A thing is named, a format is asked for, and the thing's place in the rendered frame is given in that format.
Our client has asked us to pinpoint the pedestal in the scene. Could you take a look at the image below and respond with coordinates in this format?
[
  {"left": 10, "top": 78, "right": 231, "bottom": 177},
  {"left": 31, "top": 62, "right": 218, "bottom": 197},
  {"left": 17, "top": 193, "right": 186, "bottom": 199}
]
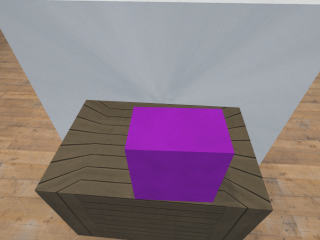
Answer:
[{"left": 34, "top": 100, "right": 273, "bottom": 240}]

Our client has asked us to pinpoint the carton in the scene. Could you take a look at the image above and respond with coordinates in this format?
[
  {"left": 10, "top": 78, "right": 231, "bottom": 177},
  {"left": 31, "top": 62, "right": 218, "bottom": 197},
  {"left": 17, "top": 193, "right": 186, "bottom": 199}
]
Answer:
[{"left": 124, "top": 106, "right": 235, "bottom": 203}]

